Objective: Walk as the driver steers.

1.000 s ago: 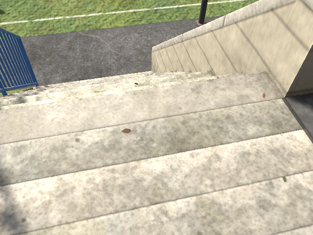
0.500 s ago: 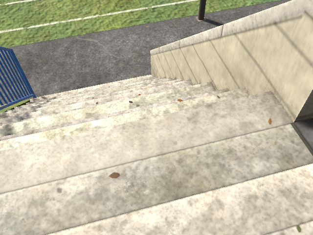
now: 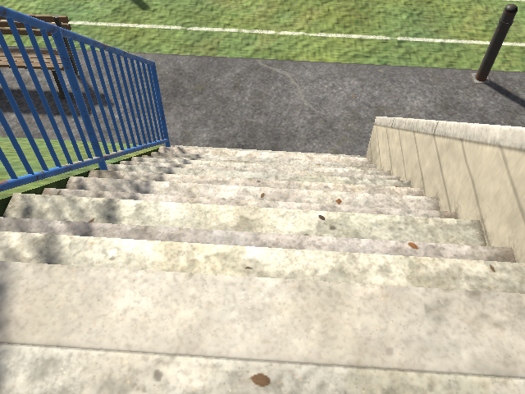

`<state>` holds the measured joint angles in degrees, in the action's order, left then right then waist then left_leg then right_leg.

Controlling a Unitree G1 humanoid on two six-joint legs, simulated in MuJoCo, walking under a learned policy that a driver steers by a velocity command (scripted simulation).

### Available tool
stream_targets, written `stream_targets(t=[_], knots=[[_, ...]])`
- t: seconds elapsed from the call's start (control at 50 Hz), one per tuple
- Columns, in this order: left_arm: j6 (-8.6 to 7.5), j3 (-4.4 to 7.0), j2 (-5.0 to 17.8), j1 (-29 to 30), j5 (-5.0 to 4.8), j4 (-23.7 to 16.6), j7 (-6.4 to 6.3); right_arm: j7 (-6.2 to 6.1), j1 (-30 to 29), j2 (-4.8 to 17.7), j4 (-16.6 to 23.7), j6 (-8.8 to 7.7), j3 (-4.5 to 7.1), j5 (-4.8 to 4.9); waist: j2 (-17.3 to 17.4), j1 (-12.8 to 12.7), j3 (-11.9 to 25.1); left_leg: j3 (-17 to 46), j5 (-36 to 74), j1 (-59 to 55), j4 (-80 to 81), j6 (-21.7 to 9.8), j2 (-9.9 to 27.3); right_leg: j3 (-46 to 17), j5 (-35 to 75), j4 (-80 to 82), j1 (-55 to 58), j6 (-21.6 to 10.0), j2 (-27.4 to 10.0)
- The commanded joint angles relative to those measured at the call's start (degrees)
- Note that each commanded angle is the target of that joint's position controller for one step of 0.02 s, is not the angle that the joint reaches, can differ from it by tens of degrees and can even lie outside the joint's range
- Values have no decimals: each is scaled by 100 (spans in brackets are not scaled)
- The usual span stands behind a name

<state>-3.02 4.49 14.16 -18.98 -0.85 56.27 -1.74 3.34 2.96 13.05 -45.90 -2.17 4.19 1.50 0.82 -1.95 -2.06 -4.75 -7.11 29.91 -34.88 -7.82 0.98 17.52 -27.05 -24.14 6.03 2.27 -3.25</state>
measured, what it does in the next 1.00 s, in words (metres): walks ahead, turning left: right foot, then left foot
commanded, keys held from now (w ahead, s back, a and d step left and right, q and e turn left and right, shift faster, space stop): w+q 0.38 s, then w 0.50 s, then w+e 0.12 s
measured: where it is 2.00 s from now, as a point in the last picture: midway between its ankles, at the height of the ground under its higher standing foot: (248, 253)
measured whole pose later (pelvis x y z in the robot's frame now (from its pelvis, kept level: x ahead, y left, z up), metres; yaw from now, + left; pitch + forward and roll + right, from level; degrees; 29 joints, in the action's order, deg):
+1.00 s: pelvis +0.51 +0.11 +0.01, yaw +19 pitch +2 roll -2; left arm -1.8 3.4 15.0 -24.1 -1.1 52.4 -0.3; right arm 1.2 5.1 13.9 -40.0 -4.6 2.3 0.4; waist 1.1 -5.2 0.0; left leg 1.0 -3.6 26.9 -29.6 -2.9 2.4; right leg -0.6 -23.5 -25.8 -3.6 0.2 1.0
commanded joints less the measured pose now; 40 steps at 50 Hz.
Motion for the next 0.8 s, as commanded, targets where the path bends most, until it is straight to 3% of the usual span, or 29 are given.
stream_targets(t=[0.02, 0.04, 0.06, 0.08, 0.1, 0.12, 0.14, 0.18, 0.22, 0.3, 0.38, 0.44, 0.46, 0.48, 0.5, 0.52, 0.54, 0.56, 0.58, 0.6, 0.62, 0.64, 0.68, 0.74, 0.76, 0.8], knots=[[-83, 79, 694, 269, 170, -567, -3, -193, 2142, 1702, -187, 31, 593, 21, 812, 1013, 1323, 1796, 479, -3850, 385, -751, 721, -316, 2272, -4245, -2590, -267, -493], [-329, -95, 213, -77, 84, -874, 100, -140, 1983, 1911, 27, -68, 565, -38, 1441, 525, 2252, 5160, -599, -5295, 1447, -1979, 1860, -1604, -841, -5868, -4493, -76, 661], [-540, 17, 723, 701, -146, -998, 171, -106, 2072, 1424, 30, -117, 426, -81, 537, 880, 2015, 4851, -572, -5188, 1852, -1600, 1760, -2324, -502, -5995, -5131, -244, 342], [-625, 27, 759, 957, -230, -1090, 192, -114, 1810, 1132, 30, -172, 354, -60, 343, 762, 1290, 3930, -296, -4506, 1814, -1346, 1558, -2245, 10, -5636, -5345, -392, 94], [-636, 44, 721, 965, -136, -994, 138, -115, 1329, 921, 145, -202, 286, -22, -234, 458, 843, 3239, 161, -3566, 1825, -1106, 1272, -2244, 433, -5106, -5000, -400, -197], [-583, 116, 802, 926, -10, -963, 97, -135, 1000, 731, 246, -211, 225, -35, -208, 264, 640, 2768, 578, -2870, 1895, -975, 1045, -2232, 677, -4632, -4591, -356, -350], [-488, 148, 816, 834, 29, -969, 98, -173, 904, 671, 323, -209, 186, -99, -38, 123, 587, 2574, 880, -2448, 2000, -943, 921, -2242, 855, -4459, -4249, -289, -433], [-346, 155, 698, 853, 100, -1058, 80, -254, 1028, 805, 343, -216, 210, -88, -15, 53, 501, 2323, 1378, -2034, 2108, -976, 803, -2136, 1035, -3980, -4106, -104, -424], [-280, 123, 596, 1248, 163, -1229, 46, -356, 1267, 1003, 336, -215, 260, -87, 20, 133, 358, 2115, 1671, -1834, 2167, -942, 699, -2036, 1537, -3329, -4276, 54, -331], [-304, 25, 377, 2050, 149, -1501, 116, -448, 1669, 945, 284, -135, 247, -43, 332, 436, 238, 1838, 1373, -1698, 1954, -581, 332, -1962, 2946, -1580, -4049, 60, 42], [-365, 14, 439, 2520, 76, -1791, 216, -462, 1941, 945, 222, -58, 241, 1, 458, 629, 190, 2238, 865, -1842, 1607, -443, 442, -1976, 3268, -765, -3694, -40, 306], [-476, 50, 616, 2350, 48, -1820, 312, -529, 2084, 874, 168, -3, 218, -10, 604, 548, 203, 2661, 918, -2428, 1179, -439, 756, -2030, 2730, -479, -3578, -251, 296], [-516, 71, 668, 2144, 60, -1788, 338, -544, 2077, 879, 146, 16, 219, -16, 710, 446, 227, 2714, 1251, -2581, 988, -412, 780, -1970, 2511, -387, -3387, -372, 317], [-562, 131, 776, 1665, 107, -1668, 334, -544, 1947, 861, 192, 22, 201, -14, 725, 183, 414, 2621, 1858, -2592, 578, -307, 595, -1831, 2615, -121, -2744, -545, 424], [-594, 209, 990, 912, 207, -1512, 341, -524, 1837, 734, 262, 0, 144, -33, 526, -144, 986, 2326, 2031, -2278, -411, -118, 302, -2136, 2970, -290, -1538, -843, 45], [-563, 295, 1294, 17, 279, -1410, 340, -523, 2265, 476, 297, -40, 55, -115, -408, -255, 1832, 1881, 555, -945, -2234, 185, -281, -3434, 3290, -607, 347, -1430, -990], [-445, 343, 1371, -541, 121, -1076, 413, -484, 3129, 303, 178, -95, -19, 65, -2194, -77, 2417, 1547, -2774, 643, -3777, 479, -843, -5891, 1599, 296, 1479, -2218, -1983], [-373, 215, 846, -365, -96, -1160, 410, -456, 2762, 842, 122, -115, 78, 110, -1350, -219, 1625, 1735, -2618, 1434, -4364, 473, -433, -6159, -370, 665, 1053, -1999, -1868], [-297, 134, 605, 42, -78, -1218, 368, -455, 1894, 1005, 304, -102, 128, 112, -671, -309, 679, 1506, -2048, 1691, -4439, 470, -243, -5377, -565, 823, 111, -1749, -1661], [-266, 81, 578, 361, 37, -1275, 346, -471, 1478, 935, 420, -107, 113, 30, -227, -164, 209, 1345, -1627, 1522, -4174, 461, -52, -4787, -89, 1000, -750, -1650, -1437], [-268, 56, 534, 527, 120, -1271, 336, -471, 1433, 867, 454, -121, 136, -42, -272, 20, 72, 1290, -1350, 1295, -3753, 464, 166, -4339, 346, 1090, -1242, -1569, -1191], [-282, 14, 448, 617, 188, -1267, 323, -455, 1611, 766, 414, -111, 131, -50, -504, 205, 127, 1230, -1190, 944, -3440, 471, 350, -3967, 714, 1178, -1569, -1498, -979], [-303, 2, 385, 533, 160, -1182, 321, -470, 1756, 623, 340, -74, 116, -27, -657, 255, 210, 1034, -1143, 723, -3039, 545, 433, -3541, 1390, 1272, -1739, -1563, -810], [-284, 98, 738, 280, 124, -1061, 247, -480, 1201, 518, 512, -99, 35, -96, -514, 149, 159, 938, -452, 979, -1953, 659, 606, -3205, 2285, 1368, -1620, -1649, -890], [-249, 115, 794, 232, 115, -1035, 217, -473, 1027, 479, 541, -113, 0, -143, -488, 89, 149, 895, -138, 918, -1502, 691, 611, -3025, 2596, 1346, -1585, -1587, -849], [-193, 125, 859, 69, 58, -944, 183, -435, 773, 378, 566, -126, -64, -139, -517, -15, 161, 749, 421, 593, -788, 710, 508, -2636, 3047, 1233, -1631, -1448, -733]])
